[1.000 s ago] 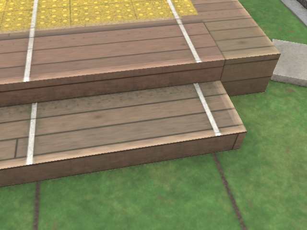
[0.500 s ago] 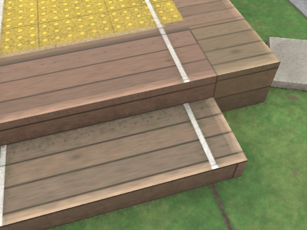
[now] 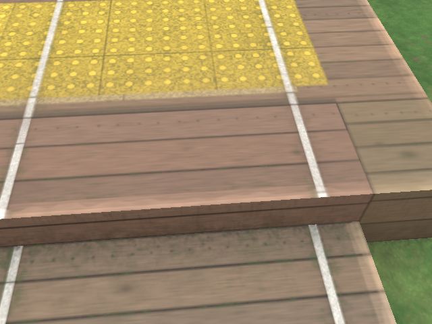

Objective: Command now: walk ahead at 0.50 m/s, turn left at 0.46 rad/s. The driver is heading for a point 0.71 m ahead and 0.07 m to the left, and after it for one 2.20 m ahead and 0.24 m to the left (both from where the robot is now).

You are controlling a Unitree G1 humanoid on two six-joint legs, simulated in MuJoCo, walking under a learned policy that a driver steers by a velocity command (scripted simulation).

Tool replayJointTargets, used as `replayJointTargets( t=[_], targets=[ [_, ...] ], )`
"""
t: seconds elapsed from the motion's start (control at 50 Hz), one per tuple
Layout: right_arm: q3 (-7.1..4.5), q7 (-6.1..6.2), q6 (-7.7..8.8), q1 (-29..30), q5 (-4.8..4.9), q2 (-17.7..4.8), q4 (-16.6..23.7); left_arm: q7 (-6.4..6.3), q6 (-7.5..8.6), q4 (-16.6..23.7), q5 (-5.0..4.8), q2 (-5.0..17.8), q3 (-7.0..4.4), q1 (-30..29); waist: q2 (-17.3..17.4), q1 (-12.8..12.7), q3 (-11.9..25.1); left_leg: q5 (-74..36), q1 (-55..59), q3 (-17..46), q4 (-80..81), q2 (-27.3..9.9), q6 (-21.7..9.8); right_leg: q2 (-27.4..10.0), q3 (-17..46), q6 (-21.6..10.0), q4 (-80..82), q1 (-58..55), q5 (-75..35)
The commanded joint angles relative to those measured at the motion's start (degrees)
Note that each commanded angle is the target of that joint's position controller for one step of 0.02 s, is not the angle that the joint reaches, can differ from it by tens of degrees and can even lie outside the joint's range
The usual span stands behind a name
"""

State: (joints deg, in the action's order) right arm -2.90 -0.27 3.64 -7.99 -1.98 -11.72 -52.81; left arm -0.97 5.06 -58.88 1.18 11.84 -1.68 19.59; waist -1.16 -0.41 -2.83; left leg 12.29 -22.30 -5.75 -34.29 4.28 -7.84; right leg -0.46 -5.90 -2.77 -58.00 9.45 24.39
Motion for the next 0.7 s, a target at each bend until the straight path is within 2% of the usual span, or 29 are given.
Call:
replayJointTargets(
  t=[0.02, 0.04, 0.06, 0.08, 0.12, 0.16, 0.18, 0.24, 0.28, 0.3, 0.32, 0.34, 0.36, 0.38, 0.4, 0.42, 0.44, 0.46, 0.48, 0.5, 0.52, 0.54, 0.56, 0.58, 0.6, 0.64, 0.66, 0.68, 0.7],
  targets=[
    [-3.25, 0.08, -0.98, -11.1, 1.49, -10.7, -1.1, 1.06, 1.74, 7.8, 0.52, 6.5, -1.27, -4.6, 3.0, 3.3, 4.6, -6.4, 24.1, 33.9, 18.7, -21.1, -14.0, -2.3, 8.2, 0.1, -23.8, 31.8, -4.8],
    [-2.5, 0.18, -1.15, -9.5, 1.18, -7.8, -0.9, 1.21, 1.75, 8.2, 0.56, 6.1, -1.37, -5.9, 0.1, 1.4, 1.2, -9.3, 19.2, 30.4, 20.2, -18.6, -11.6, -3.4, 7.4, 0.7, -22.2, 31.3, -6.8],
    [-2.05, 0.58, -1.03, -9.4, 1.41, -6.6, -0.7, 1.41, 0.94, 8.8, 1.26, 5.5, -1.31, -6.1, -0.2, 0.4, 0.8, -14.9, 16.1, 27.1, 20.1, -16.4, -10.7, -3.9, 7.0, 1.8, -23.0, 30.6, -7.3],
    [-1.77, 0.8, -0.86, -10.1, 1.4, -6.3, -0.9, 1.79, -0.29, 9.3, 1.88, 3.8, -0.85, -5.1, 1.7, -0.4, 2.8, -19.1, 15.4, 24.9, 19.2, -14.8, -10.4, -3.4, 6.1, 2.4, -28.0, 31.0, -7.9],
    [-1.72, 0.8, -0.17, -11.6, 1.62, -7.2, -1.1, 2.13, -1.79, 11.3, 2.25, 2.3, -0.49, -6.0, 1.3, -1.1, 3.3, -22.9, 13.3, 22.0, 17.6, -12.6, -9.8, -3.8, 5.4, 3.3, -31.7, 35.8, -8.2],
    [-1.77, 0.97, 0.19, -13.9, 1.54, -8.4, -1.1, 2.28, -2.58, 14.3, 2.43, 2.3, -0.2, -10.2, 1.2, -0.3, 2.5, -20.5, 12.3, 22.1, 17.9, -11.3, -9.0, -4.8, 4.6, 4.1, -31.6, 41.2, -9.6],
    [-1.68, 1.2, 0.29, -16.4, 1.27, -8.3, -1.6, 2.02, -3.04, 15.5, 2.23, 1.5, 0.09, -12.6, 3.8, 0.9, 2.5, -17.9, 13.6, 23.9, 17.7, -11.3, -9.8, -4.5, 3.4, 4.4, -36.9, 46.0, -8.0],
    [-0.9, 1.65, 0.68, -22.5, 0.87, -7.6, -2.7, 0.87, -3.34, 21.1, 2.28, -0.4, 1.08, -21.0, 5.5, 3.8, 0.6, -4.7, 19.7, 31.7, 17.3, -13.7, -12.2, -4.5, 3.6, 3.5, -55.7, 67.2, -0.1],
    [-0.08, 1.71, 1.43, -26.1, 0.61, -7.2, -4.0, 0.04, -3.0, 27.9, 2.63, -3.0, 3.17, -31.6, 5.2, 6.1, -3.0, -1.3, 23.7, 34.7, 18.4, -15.7, -10.8, -4.1, 3.8, 1.6, -63.7, 81.2, 7.4],
    [0.23, 1.74, 1.73, -26.3, 0.36, -7.2, -4.6, -0.02, -2.69, 30.3, 2.69, -3.2, 3.84, -33.9, 4.5, 5.8, -4.1, -0.4, 23.8, 33.6, 19.4, -15.7, -9.4, -4.4, 4.4, 0.8, -61.8, 83.6, 9.3],
    [0.34, 1.92, 1.32, -26.7, 1.17, -7.1, -5.6, -0.02, -2.66, 33.1, 3.31, -4.0, 4.97, -36.4, 3.3, 5.5, -3.8, -0.3, 20.5, 30.5, 21.4, -13.0, -6.8, -4.9, 3.5, 0.2, -53.3, 79.5, 9.5],
    [0.59, 2.31, 1.08, -25.8, 1.15, -7.3, -6.1, 0.12, -2.8, 34.6, 2.79, -3.5, 5.19, -36.3, 4.4, 4.9, -4.0, -1.9, 18.2, 28.9, 24.3, -12.2, -6.2, -4.5, 2.5, 0.1, -47.2, 75.4, 9.3],
    [0.35, 3.15, 0.43, -24.2, 1.82, -8.1, -4.8, 0.81, -3.53, 35.2, 2.97, -2.7, 5.33, -33.9, 2.4, 3.8, -1.0, -10.8, 14.0, 27.6, 31.4, -13.6, -7.2, -4.7, 0.8, 0.0, -35.8, 61.5, 4.7],
    [0.38, 3.38, 0.01, -23.3, 1.98, -7.9, -5.0, 1.05, -4.36, 35.4, 2.54, -2.3, 5.24, -32.7, 3.7, 3.6, 0.0, -19.1, 12.6, 24.1, 34.2, -13.0, -6.5, -4.1, -0.4, -0.5, -29.4, 51.8, 2.9],
    [0.61, 3.25, -0.19, -20.1, 2.16, -7.4, -2.9, 1.33, -4.62, 33.8, 1.72, -3.4, 5.32, -27.7, 4.3, 1.5, 3.7, -36.4, 11.9, 17.8, 32.7, -11.4, -5.3, -2.7, -2.4, -1.8, -21.5, 38.8, 0.3],
    [0.27, 2.92, -0.11, -17.0, 2.71, -9.1, -1.1, 1.23, -4.65, 31.4, 1.36, -2.7, 4.95, -21.2, 5.2, -2.3, 9.3, -63.8, 10.6, 13.5, 27.1, -11.1, -4.0, 0.8, -4.1, -3.1, -16.5, 24.5, -2.9],
    [-0.68, 2.4, 0.19, -18.7, 2.65, -12.7, -0.9, 0.9, -4.38, 28.6, 0.63, 0.6, 3.17, -13.2, 8.0, -5.5, 15.4, -81.8, 15.0, 13.8, 17.7, -12.3, -3.3, 4.0, -4.3, -3.3, -13.0, 14.8, -1.3],
    [-1.65, 1.98, 1.14, -18.2, 3.12, -14.5, -1.6, 0.51, -4.05, 25.6, -0.43, 2.6, 1.76, -2.6, 12.6, -10.6, 21.1, -92.6, 19.6, 14.6, 6.9, -14.7, -2.8, 4.3, -0.3, -4.1, -7.6, 6.2, -3.6],
    [-2.72, 1.11, 2.12, -15.7, 3.36, -15.4, -1.0, 0.35, -3.59, 22.4, 0.79, 6.6, -0.12, 5.2, 8.9, -14.3, 23.4, -86.0, 19.3, 13.6, -8.7, -12.5, -0.8, 3.4, 5.6, -5.1, 2.0, -0.2, -1.6],
    [-1.92, -0.66, 3.06, -17.1, 4.16, -7.8, 1.4, -0.2, -2.97, 18.3, 2.66, 13.9, -2.08, 10.2, -12.7, -10.5, 23.8, -35.0, 1.9, 13.4, -33.0, -0.8, 2.9, -12.0, 36.6, -11.9, 20.0, -8.6, -5.3],
    [-1.97, -2.2, 3.27, -20.8, 0.56, -5.9, 2.6, -0.9, -4.52, 17.9, 0.82, 15.1, -3.14, 6.0, -20.5, -6.9, 29.1, -1.2, -6.0, 18.1, -55.3, 7.0, 3.6, -19.0, 66.7, -15.4, 38.6, -8.1, -4.8],
    [-1.74, -2.83, 2.61, -20.3, -1.35, -3.9, 3.7, -0.64, -4.72, 18.8, -0.73, 10.3, -2.42, -4.0, -9.9, -1.3, 19.4, -1.2, -13.2, 19.1, -65.7, 3.2, 3.2, -18.6, 63.2, -16.2, 37.9, 1.1, 11.2],
    [-0.71, -2.5, 1.83, -14.6, -2.18, -1.6, 6.5, -0.44, -4.29, 16.6, -0.8, 4.6, -1.36, -8.5, -2.0, 0.8, 7.8, -2.5, -19.2, 14.3, -68.4, 0.1, 2.5, -16.4, 54.4, -14.5, 36.8, 11.0, 23.7],
    [0.4, -1.82, 1.51, -10.2, -2.35, 1.1, 9.5, -0.21, -3.06, 13.5, 0.8, -0.3, -0.34, -7.6, 3.8, 2.0, 1.7, -2.2, -23.9, 13.8, -68.3, -1.7, 0.8, -14.9, 44.7, -11.8, 36.0, 17.6, 23.2],
    [1.41, -0.89, 0.94, -9.1, -2.17, 3.1, 11.5, 0.15, -1.45, 10.6, 1.53, -4.2, 0.49, -5.5, 3.4, 3.0, 1.2, -2.4, -25.3, 14.8, -72.7, -1.9, -0.6, -13.1, 38.4, -9.6, 35.7, 19.9, 15.1],
    [2.41, 0.3, -0.65, -8.1, -0.35, 4.6, 13.1, 1.05, 0.86, 5.2, 1.38, -4.7, 0.4, -2.4, 1.0, 4.8, -0.2, -0.5, -31.2, 16.9, -76.3, -1.5, -1.7, -10.7, 26.4, -7.1, 36.8, 19.9, 2.7],
    [3.01, 0.87, -1.01, -8.3, -0.58, 5.3, 14.3, 1.73, 1.44, 3.1, 0.51, -3.1, -0.13, -0.8, -0.3, 6.2, -0.4, -1.4, -33.8, 17.5, -75.4, -1.9, -2.0, -9.2, 21.3, -5.6, 36.1, 18.3, -4.0],
    [2.77, 0.85, -1.5, -8.2, -0.1, 3.4, 14.1, 2.33, 1.66, 3.1, 0.1, -1.2, -0.5, -1.1, 0.2, 6.5, -0.9, -1.4, -34.1, 15.5, -68.2, -2.1, -1.3, -7.7, 16.3, -5.0, 38.2, 18.3, -6.1],
    [2.88, 0.61, -1.55, -5.7, -0.29, 2.5, 15.2, 2.16, 1.84, 3.4, -0.22, -1.2, -0.48, -1.7, 1.1, 6.5, -1.1, -5.0, -30.6, 14.1, -59.4, -3.1, 0.1, -6.7, 13.2, -4.6, 40.4, 20.9, -8.1]
  ],
)
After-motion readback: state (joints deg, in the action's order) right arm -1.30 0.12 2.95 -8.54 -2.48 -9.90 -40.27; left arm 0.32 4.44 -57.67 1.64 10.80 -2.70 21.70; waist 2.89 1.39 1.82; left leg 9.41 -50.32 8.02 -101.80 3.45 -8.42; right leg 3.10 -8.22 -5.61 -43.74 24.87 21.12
